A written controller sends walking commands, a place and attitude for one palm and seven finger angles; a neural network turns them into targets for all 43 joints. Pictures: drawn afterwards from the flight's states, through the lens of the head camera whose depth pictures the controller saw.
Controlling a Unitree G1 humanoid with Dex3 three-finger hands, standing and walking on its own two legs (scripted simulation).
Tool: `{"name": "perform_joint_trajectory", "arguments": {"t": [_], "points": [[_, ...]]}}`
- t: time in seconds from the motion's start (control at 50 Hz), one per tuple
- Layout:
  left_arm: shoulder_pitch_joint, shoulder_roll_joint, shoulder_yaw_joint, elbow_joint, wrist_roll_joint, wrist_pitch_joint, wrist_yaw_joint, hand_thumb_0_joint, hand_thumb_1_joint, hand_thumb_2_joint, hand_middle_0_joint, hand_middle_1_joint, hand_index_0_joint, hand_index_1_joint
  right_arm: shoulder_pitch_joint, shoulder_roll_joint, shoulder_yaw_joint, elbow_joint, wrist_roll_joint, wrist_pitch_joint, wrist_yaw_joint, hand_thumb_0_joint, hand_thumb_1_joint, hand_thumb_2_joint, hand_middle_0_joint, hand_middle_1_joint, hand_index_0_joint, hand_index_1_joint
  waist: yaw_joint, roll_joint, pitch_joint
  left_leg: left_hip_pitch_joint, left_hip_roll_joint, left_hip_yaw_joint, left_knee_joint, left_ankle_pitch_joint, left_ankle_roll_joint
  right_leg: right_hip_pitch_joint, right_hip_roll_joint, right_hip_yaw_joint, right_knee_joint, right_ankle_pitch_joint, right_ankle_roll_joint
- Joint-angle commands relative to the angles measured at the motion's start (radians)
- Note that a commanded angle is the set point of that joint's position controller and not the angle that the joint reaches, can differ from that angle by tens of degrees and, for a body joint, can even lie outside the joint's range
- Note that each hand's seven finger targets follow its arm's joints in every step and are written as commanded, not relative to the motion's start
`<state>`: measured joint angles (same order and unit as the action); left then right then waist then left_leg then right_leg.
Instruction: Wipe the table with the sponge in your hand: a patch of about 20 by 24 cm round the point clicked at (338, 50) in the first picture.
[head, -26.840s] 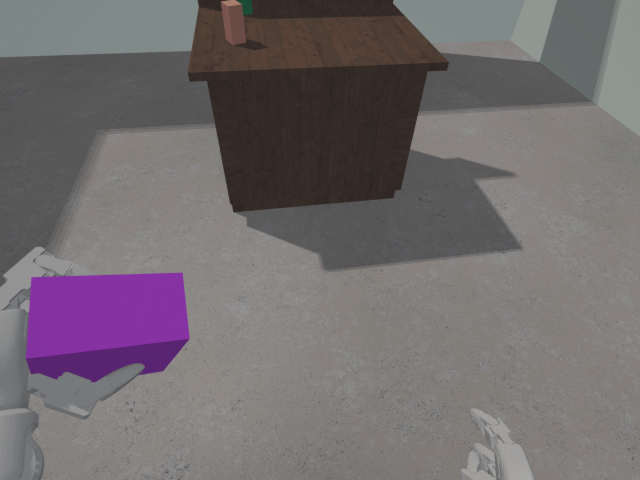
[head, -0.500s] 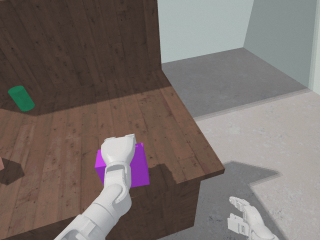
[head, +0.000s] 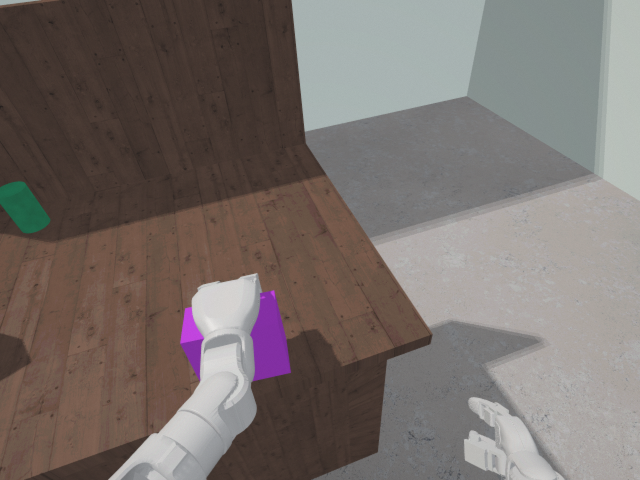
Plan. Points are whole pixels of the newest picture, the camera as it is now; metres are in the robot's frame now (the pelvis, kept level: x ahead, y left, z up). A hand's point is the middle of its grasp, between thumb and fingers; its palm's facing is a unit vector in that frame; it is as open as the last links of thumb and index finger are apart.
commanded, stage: wipe forward along the third lane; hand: left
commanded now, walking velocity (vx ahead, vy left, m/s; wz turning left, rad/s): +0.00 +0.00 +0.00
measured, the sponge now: (242, 349) +0.31 +0.17 -0.02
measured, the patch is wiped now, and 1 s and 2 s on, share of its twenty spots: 0.90 1.00 1.00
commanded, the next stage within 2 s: wipe back along the third lane in 1.48 s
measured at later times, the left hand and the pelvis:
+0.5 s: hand (238, 300) +0.36 +0.18 +0.02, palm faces -0.06 -0.03 -1.00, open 10.5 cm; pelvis -0.01 -0.01 +0.00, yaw +0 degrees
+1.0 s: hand (231, 278) +0.41 +0.20 +0.02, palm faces -0.08 -0.02 -1.00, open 10.5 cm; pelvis -0.01 +0.00 -0.01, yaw -1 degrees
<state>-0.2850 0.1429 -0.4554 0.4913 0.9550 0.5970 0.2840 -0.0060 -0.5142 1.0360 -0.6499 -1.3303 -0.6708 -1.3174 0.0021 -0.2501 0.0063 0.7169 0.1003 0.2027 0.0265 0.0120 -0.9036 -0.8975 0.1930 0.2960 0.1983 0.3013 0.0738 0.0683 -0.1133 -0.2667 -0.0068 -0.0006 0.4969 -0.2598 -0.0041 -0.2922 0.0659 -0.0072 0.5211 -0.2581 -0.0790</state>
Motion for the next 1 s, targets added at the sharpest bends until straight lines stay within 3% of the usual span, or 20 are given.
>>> {"name": "perform_joint_trajectory", "arguments": {"t": [0.0, 0.04, 0.12, 0.14, 0.2, 0.24, 0.26, 0.32, 0.34, 0.4, 0.44, 0.48, 0.54, 0.58, 0.64, 0.68, 0.74, 0.8, 0.84, 0.98], "points": [[-0.309, 0.013, 0.048, -0.022, -0.003, -0.034, 0.001, 0.0, 0.1, 1.3, -1.2, -1.6, -1.2, -1.6, -0.203, -0.086, -0.027, -0.153, 0.002, -0.051, -0.023, 0.0, -0.9, -0.9, 0.2, 0.3, 0.2, 0.3, -0.031, -0.192, -0.104, -0.016, -0.033, -0.003, -0.038, 0.075, 0.046, 0.056, -0.046, 0.11, -0.113, 0.151, 0.012], [-0.32, 0.073, 0.12, 0.023, 0.0, -0.041, 0.005, 0.0, 0.1, 1.3, -1.2, -1.6, -1.2, -1.6, -0.197, -0.092, -0.026, -0.142, -0.003, -0.051, -0.035, 0.0, -0.9, -0.9, 0.2, 0.3, 0.2, 0.3, -0.021, -0.201, -0.11, -0.038, -0.034, -0.008, -0.04, 0.062, 0.044, 0.056, -0.044, 0.129, -0.123, 0.141, 0.009], [-0.37, 0.045, 0.091, 0.101, 0.025, -0.05, 0.009, 0.0, 0.1, 1.3, -1.2, -1.6, -1.2, -1.6, -0.171, -0.087, -0.023, -0.139, -0.005, -0.049, -0.049, 0.0, -0.9, -0.9, 0.2, 0.3, 0.2, 0.3, -0.04, -0.191, -0.112, -0.062, -0.036, 0.002, -0.029, 0.041, 0.04, 0.028, -0.052, 0.117, -0.11, 0.114, 0.015], [-0.38, 0.089, 0.146, 0.119, 0.019, -0.053, 0.011, 0.0, 0.1, 1.3, -1.2, -1.6, -1.2, -1.6, -0.17, -0.091, -0.023, -0.135, -0.007, -0.05, -0.054, 0.0, -0.9, -0.9, 0.2, 0.3, 0.2, 0.3, -0.031, -0.195, -0.122, -0.073, -0.035, -0.003, -0.029, 0.035, 0.039, 0.028, -0.047, 0.13, -0.116, 0.109, 0.012], [-0.438, 0.077, 0.129, 0.177, 0.018, -0.053, 0.022, 0.0, 0.1, 1.3, -1.2, -1.6, -1.2, -1.6, -0.149, -0.087, -0.017, -0.133, -0.006, -0.049, -0.065, 0.0, -0.9, -0.9, 0.2, 0.3, 0.2, 0.3, -0.055, -0.198, -0.119, -0.102, -0.035, 0.006, -0.019, 0.006, 0.038, 0.011, -0.057, 0.13, -0.113, 0.071, 0.024], [-0.466, 0.156, 0.205, 0.202, 0.019, -0.056, 0.029, 0.0, 0.1, 1.3, -1.2, -1.6, -1.2, -1.6, -0.146, -0.095, -0.018, -0.129, -0.01, -0.051, -0.074, 0.0, -0.9, -0.9, 0.2, 0.3, 0.2, 0.3, -0.04, -0.168, -0.137, -0.114, -0.033, -0.002, -0.021, -0.006, 0.034, 0.004, -0.054, 0.142, -0.116, 0.037, 0.019], [-0.489, 0.105, 0.156, 0.213, 0.019, -0.058, 0.031, 0.0, 0.1, 1.3, -1.2, -1.6, -1.2, -1.6, -0.131, -0.087, -0.017, -0.131, -0.009, -0.051, -0.075, 0.0, -0.9, -0.9, 0.2, 0.3, 0.2, 0.3, -0.058, -0.166, -0.15, -0.112, -0.033, 0.01, -0.015, -0.002, 0.038, 0.011, -0.061, 0.126, -0.106, 0.048, 0.026], [-0.48, 0.097, 0.163, 0.251, 0.015, -0.063, 0.037, 0.0, 0.1, 1.3, -1.2, -1.6, -1.2, -1.6, -0.104, -0.089, -0.022, -0.133, -0.01, -0.055, -0.072, 0.0, -0.9, -0.9, 0.2, 0.3, 0.2, 0.3, -0.056, -0.187, -0.18, -0.123, -0.029, 0.01, -0.004, 0.022, 0.039, 0.025, -0.061, 0.123, -0.093, 0.114, 0.027], [-0.453, 0.155, 0.224, 0.258, 0.007, -0.063, 0.04, 0.0, 0.1, 1.3, -1.2, -1.6, -1.2, -1.6, -0.108, -0.095, -0.024, -0.134, -0.013, -0.056, -0.073, 0.0, -0.9, -0.9, 0.2, 0.3, 0.2, 0.3, -0.034, -0.181, -0.197, -0.134, -0.029, 0.005, -0.007, 0.027, 0.037, 0.044, -0.058, 0.138, -0.095, 0.128, 0.023], [-0.5, 0.136, 0.193, 0.284, 0.007, -0.069, 0.042, 0.0, 0.1, 1.3, -1.2, -1.6, -1.2, -1.6, -0.088, -0.094, -0.022, -0.133, -0.009, -0.059, -0.078, 0.0, -0.9, -0.9, 0.2, 0.3, 0.2, 0.3, -0.064, -0.205, -0.162, -0.159, -0.028, 0.013, -0.003, -0.002, 0.041, 0.025, -0.066, 0.134, -0.104, 0.093, 0.037], [-0.535, 0.211, 0.253, 0.308, 0.007, -0.076, 0.046, 0.0, 0.1, 1.3, -1.2, -1.6, -1.2, -1.6, -0.077, -0.104, -0.022, -0.123, -0.012, -0.064, -0.083, 0.0, -0.9, -0.9, 0.2, 0.3, 0.2, 0.3, -0.059, -0.198, -0.157, -0.174, -0.026, 0.005, -0.006, -0.015, 0.042, 0.016, -0.063, 0.146, -0.111, 0.055, 0.034], [-0.557, 0.198, 0.23, 0.332, 0.013, -0.086, 0.046, 0.0, 0.1, 1.3, -1.2, -1.6, -1.2, -1.6, -0.053, -0.102, -0.023, -0.118, -0.011, -0.069, -0.086, 0.0, -0.9, -0.9, 0.2, 0.3, 0.2, 0.3, -0.076, -0.204, -0.152, -0.183, -0.025, 0.015, 0.001, -0.023, 0.044, 0.013, -0.068, 0.136, -0.108, 0.045, 0.041], [-0.573, 0.239, 0.267, 0.363, 0.009, -0.099, 0.047, 0.0, 0.1, 1.3, -1.2, -1.6, -1.2, -1.6, -0.042, -0.108, -0.025, -0.113, -0.012, -0.077, -0.086, 0.0, -0.9, -0.9, 0.2, 0.3, 0.2, 0.3, -0.065, -0.18, -0.166, -0.194, -0.024, 0.01, -0.002, -0.028, 0.042, 0.008, -0.066, 0.142, -0.112, 0.022, 0.037], [-0.593, 0.193, 0.227, 0.376, 0.014, -0.113, 0.049, 0.0, 0.1, 1.3, -1.2, -1.6, -1.2, -1.6, -0.019, -0.103, -0.028, -0.109, -0.012, -0.082, -0.083, 0.0, -0.9, -0.9, 0.2, 0.3, 0.2, 0.3, -0.083, -0.175, -0.183, -0.185, -0.019, 0.019, 0.006, -0.012, 0.046, 0.006, -0.067, 0.125, -0.098, 0.063, 0.041], [-0.614, 0.251, 0.278, 0.405, 0.01, -0.125, 0.053, 0.0, 0.1, 1.3, -1.2, -1.6, -1.2, -1.6, -0.005, -0.112, -0.03, -0.103, -0.013, -0.088, -0.082, 0.0, -0.9, -0.9, 0.2, 0.3, 0.2, 0.3, -0.073, -0.166, -0.198, -0.197, -0.019, 0.013, 0.003, -0.008, 0.044, 0.014, -0.064, 0.132, -0.096, 0.075, 0.038], [-0.61, 0.216, 0.248, 0.421, 0.01, -0.135, 0.056, 0.0, 0.1, 1.3, -1.2, -1.6, -1.2, -1.6, 0.013, -0.109, -0.03, -0.103, -0.012, -0.092, -0.078, 0.0, -0.9, -0.9, 0.2, 0.3, 0.2, 0.3, -0.087, -0.182, -0.192, -0.207, -0.017, 0.02, 0.008, -0.006, 0.047, 0.012, -0.066, 0.121, -0.092, 0.09, 0.045], [-0.634, 0.272, 0.293, 0.431, 0.009, -0.15, 0.061, 0.0, 0.1, 1.3, -1.2, -1.6, -1.2, -1.6, 0.023, -0.117, -0.032, -0.097, -0.015, -0.096, -0.078, 0.0, -0.9, -0.9, 0.2, 0.3, 0.2, 0.3, -0.084, -0.194, -0.217, -0.217, -0.016, 0.014, 0.01, 0.008, 0.047, 0.029, -0.065, 0.127, -0.086, 0.124, 0.044], [-0.652, 0.244, 0.264, 0.454, 0.019, -0.155, 0.068, 0.0, 0.1, 1.3, -1.2, -1.6, -1.2, -1.6, 0.042, -0.115, -0.033, -0.09, -0.016, -0.1, -0.074, 0.0, -0.9, -0.9, 0.2, 0.3, 0.2, 0.3, -0.101, -0.171, -0.199, -0.212, -0.013, 0.024, 0.016, 0.006, 0.049, -0.001, -0.066, 0.116, -0.086, 0.122, 0.047], [-0.665, 0.276, 0.294, 0.462, 0.02, -0.157, 0.072, 0.0, 0.1, 1.3, -1.2, -1.6, -1.2, -1.6, 0.043, -0.117, -0.033, -0.088, -0.018, -0.1, -0.073, 0.0, -0.9, -0.9, 0.2, 0.3, 0.2, 0.3, -0.092, -0.16, -0.228, -0.211, -0.013, 0.018, 0.015, 0.026, 0.047, 0.011, -0.063, 0.113, -0.074, 0.155, 0.044], [-0.731, 0.272, 0.28, 0.514, 0.027, -0.156, 0.083, 0.0, 0.1, 1.3, -1.2, -1.6, -1.2, -1.6, 0.077, -0.12, -0.034, -0.071, -0.022, -0.103, -0.068, 0.0, -0.9, -0.9, 0.2, 0.3, 0.2, 0.3, -0.122, -0.167, -0.236, -0.213, -0.008, 0.023, 0.028, 0.033, 0.051, -0.014, -0.062, 0.092, -0.065, 0.172, 0.051]]}}
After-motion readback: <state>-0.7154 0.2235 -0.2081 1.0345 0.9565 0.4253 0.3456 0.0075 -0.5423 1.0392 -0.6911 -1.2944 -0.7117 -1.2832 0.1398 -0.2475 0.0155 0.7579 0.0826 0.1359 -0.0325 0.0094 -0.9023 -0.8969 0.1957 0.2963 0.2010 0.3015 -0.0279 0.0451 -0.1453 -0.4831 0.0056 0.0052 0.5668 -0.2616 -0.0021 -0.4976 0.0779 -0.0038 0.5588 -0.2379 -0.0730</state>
